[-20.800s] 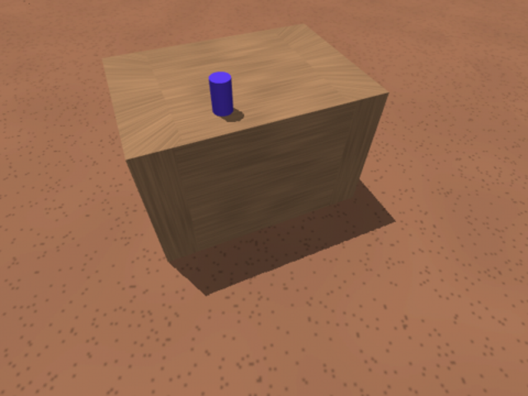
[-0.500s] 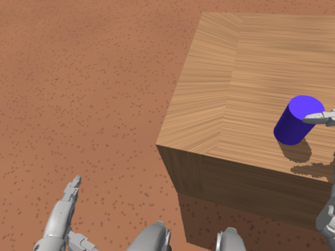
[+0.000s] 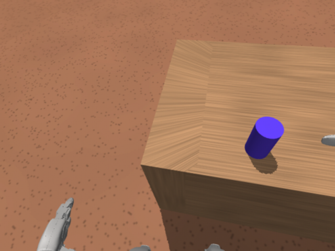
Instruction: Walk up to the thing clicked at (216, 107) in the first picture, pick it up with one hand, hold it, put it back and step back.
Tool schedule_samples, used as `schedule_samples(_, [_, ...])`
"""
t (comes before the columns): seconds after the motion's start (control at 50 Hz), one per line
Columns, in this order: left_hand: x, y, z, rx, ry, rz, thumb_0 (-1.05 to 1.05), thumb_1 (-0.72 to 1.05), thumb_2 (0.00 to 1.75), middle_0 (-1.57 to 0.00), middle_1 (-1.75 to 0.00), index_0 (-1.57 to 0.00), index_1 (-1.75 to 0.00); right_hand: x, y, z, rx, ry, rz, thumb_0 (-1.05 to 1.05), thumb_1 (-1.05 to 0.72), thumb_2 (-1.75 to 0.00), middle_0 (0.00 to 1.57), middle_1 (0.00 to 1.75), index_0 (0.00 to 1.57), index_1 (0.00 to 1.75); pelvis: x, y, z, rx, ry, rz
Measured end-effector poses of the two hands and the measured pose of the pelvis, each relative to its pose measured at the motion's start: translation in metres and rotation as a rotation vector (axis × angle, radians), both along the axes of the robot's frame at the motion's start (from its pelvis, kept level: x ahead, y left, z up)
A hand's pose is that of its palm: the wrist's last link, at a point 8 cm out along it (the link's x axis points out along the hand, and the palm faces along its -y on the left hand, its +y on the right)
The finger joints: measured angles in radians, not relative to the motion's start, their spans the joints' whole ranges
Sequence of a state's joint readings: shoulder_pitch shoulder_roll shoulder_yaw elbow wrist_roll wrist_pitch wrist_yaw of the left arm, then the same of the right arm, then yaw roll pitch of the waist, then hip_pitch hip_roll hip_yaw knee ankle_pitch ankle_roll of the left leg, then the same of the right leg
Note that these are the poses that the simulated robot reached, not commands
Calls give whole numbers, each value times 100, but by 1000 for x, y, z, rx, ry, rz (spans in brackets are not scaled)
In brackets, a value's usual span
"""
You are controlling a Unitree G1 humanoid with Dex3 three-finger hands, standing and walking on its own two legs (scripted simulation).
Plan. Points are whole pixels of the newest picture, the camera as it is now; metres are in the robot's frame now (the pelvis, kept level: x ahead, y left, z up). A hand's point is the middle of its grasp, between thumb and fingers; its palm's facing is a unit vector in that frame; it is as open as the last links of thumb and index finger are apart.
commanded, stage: sink last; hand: right
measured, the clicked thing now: (262, 138) +0.45 -0.22 -0.07
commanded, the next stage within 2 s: home in 0.92 s
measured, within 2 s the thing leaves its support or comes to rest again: neither
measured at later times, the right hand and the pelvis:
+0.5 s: hand (327, 230) +0.20 -0.27 +0.02, palm faces +0.35 +0.86 -0.36, open 17.1 cm; pelvis +0.01 +0.01 +0.02, yaw -1 degrees
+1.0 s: hand out of the picture +0.16 -0.24 +0.01, palm faces +0.34 +0.86 -0.38, open 17.3 cm; pelvis -0.01 +0.03 +0.01, yaw -2 degrees
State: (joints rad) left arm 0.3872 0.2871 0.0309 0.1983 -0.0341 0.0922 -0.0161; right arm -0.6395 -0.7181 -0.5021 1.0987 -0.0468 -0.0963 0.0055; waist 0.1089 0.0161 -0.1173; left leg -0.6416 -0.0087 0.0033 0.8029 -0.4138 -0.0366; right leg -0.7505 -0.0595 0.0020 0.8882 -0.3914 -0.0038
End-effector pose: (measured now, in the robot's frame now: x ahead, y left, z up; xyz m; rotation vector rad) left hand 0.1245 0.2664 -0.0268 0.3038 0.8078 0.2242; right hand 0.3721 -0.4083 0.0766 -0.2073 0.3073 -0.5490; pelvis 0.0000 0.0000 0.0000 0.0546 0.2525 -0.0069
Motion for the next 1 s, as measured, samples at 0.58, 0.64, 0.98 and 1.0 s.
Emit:
schedule_samples(0.58, [37, 4, 1, -49, -139, 14, -1, -54, 9, -6, -5, -4, -7, -229, 122, -33, -18, 143, 124, -2, 47, -6, 7, 6, 6, 5, 5, 14, 17, -42, -162, -25])
schedule_samples(0.64, [40, -7, -2, -90, -161, -16, -1, -53, 8, -6, -5, -4, -7, -244, 141, -37, 20, 159, 142, -2, 48, -6, 6, 6, 6, 5, 4, 18, 16, -48, -165, -29])
schedule_samples(0.98, [14, 34, -9, -22, -132, 39, -1, -52, 6, -5, -5, -5, -6, -249, 132, -34, -45, 154, 107, -1, 51, -5, 6, 6, 7, 6, -7, 33, 13, -67, -186, -27])
schedule_samples(1.0, [14, 33, -9, -22, -129, 35, -1, -52, 6, -5, -5, -5, -6, -250, 130, -35, -46, 156, 100, -2, 51, -5, 6, 6, 7, 6, -7, 34, 13, -67, -185, -27])
